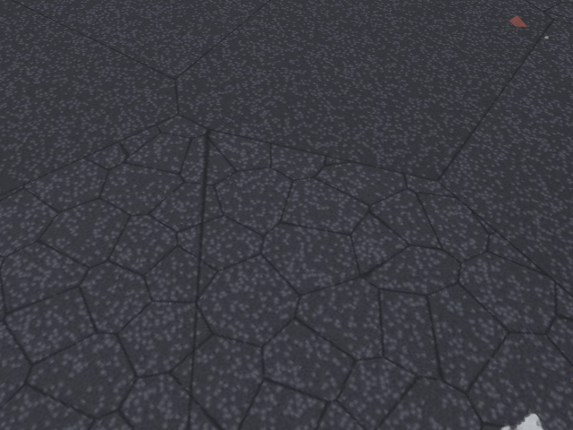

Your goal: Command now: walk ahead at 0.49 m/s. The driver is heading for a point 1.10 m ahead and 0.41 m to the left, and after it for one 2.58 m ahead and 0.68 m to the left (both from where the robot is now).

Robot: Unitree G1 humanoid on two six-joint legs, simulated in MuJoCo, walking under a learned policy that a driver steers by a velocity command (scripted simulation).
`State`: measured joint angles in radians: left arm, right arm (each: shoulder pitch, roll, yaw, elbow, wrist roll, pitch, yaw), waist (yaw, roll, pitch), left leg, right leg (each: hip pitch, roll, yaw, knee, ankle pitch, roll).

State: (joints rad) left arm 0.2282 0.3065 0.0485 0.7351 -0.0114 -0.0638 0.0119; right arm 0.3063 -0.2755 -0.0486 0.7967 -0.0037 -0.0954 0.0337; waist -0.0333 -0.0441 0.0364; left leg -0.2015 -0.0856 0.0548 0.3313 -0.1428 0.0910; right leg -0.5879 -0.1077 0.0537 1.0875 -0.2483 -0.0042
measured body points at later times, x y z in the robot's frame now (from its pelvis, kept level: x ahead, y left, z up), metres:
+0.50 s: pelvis +0.29 -0.06 +0.00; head +0.32 -0.06 +0.45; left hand +0.39 +0.22 -0.10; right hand +0.38 -0.34 -0.13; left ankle +0.24 +0.09 -0.66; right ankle +0.32 -0.15 -0.74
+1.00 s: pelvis +0.55 +0.05 -0.01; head +0.58 +0.08 +0.44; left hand +0.58 +0.36 -0.12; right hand +0.76 -0.17 -0.11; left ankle +0.57 +0.12 -0.74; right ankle +0.54 -0.13 -0.65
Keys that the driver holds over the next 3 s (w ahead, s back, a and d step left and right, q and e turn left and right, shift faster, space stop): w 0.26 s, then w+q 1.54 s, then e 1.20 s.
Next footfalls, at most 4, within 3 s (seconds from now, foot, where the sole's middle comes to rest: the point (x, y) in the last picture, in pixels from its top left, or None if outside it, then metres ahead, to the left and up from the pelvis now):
0.32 right None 0.37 -0.15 -0.78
0.84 left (227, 376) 0.61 0.14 -0.78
1.34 right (250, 259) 0.96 0.08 -0.78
1.86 left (110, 257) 0.97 0.47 -0.78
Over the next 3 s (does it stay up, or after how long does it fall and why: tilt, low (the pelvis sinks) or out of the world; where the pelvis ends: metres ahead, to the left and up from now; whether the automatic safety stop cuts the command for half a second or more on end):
stays up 1.06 0.44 0.00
